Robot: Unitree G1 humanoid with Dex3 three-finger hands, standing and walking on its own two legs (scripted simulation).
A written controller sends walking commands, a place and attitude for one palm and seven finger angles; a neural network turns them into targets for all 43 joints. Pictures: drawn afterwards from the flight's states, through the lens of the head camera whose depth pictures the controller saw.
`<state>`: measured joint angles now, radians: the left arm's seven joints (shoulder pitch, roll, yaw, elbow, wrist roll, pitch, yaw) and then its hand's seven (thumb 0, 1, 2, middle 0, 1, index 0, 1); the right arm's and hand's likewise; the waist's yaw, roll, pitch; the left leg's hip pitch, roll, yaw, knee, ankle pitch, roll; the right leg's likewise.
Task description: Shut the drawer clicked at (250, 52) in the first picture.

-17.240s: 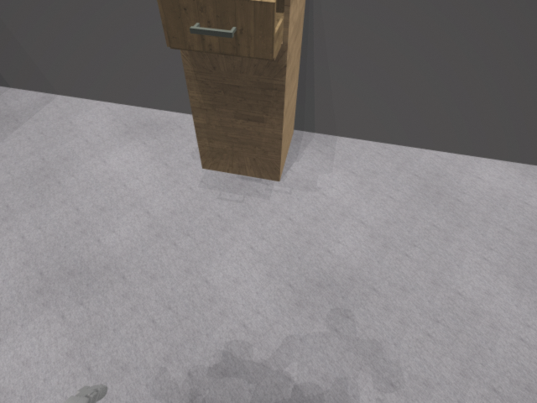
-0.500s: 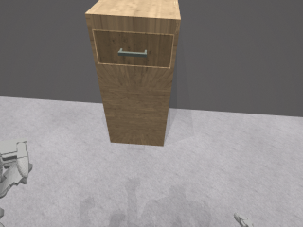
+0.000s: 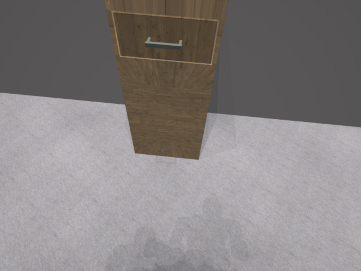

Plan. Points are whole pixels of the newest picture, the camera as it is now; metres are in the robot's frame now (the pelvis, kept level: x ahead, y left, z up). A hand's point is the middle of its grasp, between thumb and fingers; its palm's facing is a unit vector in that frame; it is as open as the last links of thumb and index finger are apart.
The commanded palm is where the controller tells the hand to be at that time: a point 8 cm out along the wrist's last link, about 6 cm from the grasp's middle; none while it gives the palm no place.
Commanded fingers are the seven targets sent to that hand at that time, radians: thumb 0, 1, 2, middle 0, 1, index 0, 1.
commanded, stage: let the arm hang, fingers relaxed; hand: left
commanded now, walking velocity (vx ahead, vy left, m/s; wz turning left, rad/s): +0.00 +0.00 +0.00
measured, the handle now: (164, 43) +0.89 +0.10 +0.05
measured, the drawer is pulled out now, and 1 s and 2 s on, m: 0.00 0.00 0.00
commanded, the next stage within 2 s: look to check the result in 0.82 s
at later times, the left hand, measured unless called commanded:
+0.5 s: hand out of the picture -0.03 +0.19 -0.16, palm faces +0.00 -0.98 -0.18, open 7.0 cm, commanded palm none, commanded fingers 0.00 0.90 0.90 -0.20 -0.30 -0.20 -0.30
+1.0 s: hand out of the picture -0.05 +0.18 -0.16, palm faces -0.01 -0.98 -0.18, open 7.4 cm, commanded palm none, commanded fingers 0.00 0.90 0.90 -0.20 -0.30 -0.20 -0.30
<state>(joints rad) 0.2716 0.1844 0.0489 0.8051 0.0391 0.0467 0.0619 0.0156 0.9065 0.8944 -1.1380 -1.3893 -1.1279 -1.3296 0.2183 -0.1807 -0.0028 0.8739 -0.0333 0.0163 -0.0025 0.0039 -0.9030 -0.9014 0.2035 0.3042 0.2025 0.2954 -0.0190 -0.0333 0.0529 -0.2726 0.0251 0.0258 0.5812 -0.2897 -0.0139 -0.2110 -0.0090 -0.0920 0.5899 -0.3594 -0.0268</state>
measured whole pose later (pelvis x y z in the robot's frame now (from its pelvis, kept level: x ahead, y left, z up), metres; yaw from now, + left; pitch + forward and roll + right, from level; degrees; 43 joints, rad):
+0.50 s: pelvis -0.02 +0.03 +0.01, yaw -2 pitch -2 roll +0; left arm 0.29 0.12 0.00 1.16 0.01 0.01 0.03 0.01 0.91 0.90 -0.27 -0.38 -0.27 -0.38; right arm 0.32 -0.10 -0.01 1.13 -0.02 0.02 -0.03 0.00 -0.90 -0.90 0.20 0.30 0.20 0.30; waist -0.01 0.02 0.05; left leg -0.18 0.01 0.07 0.41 -0.18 0.02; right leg -0.14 -0.02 -0.05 0.41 -0.23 0.00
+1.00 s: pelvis -0.03 +0.02 +0.01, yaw -2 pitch -2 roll +0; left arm 0.31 0.11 0.01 1.17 0.02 0.00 0.04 0.00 0.91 0.90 -0.20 -0.30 -0.20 -0.30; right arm 0.34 -0.10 -0.03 1.13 -0.02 0.01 -0.03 0.00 -0.90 -0.90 0.20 0.30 0.20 0.30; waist -0.02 0.02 0.05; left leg -0.21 0.01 0.08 0.42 -0.18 0.02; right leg -0.17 -0.02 -0.04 0.43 -0.23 -0.01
